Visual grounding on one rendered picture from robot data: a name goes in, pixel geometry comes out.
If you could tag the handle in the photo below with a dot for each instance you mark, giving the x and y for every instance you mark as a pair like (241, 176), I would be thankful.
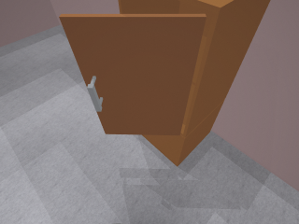
(97, 103)

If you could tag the cupboard door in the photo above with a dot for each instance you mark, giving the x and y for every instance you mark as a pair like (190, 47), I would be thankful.
(143, 64)

